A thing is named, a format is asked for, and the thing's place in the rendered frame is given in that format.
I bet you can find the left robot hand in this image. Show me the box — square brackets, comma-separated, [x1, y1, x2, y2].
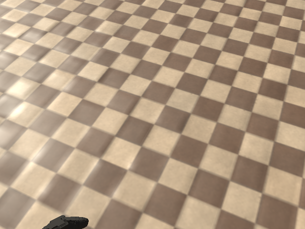
[42, 215, 89, 229]

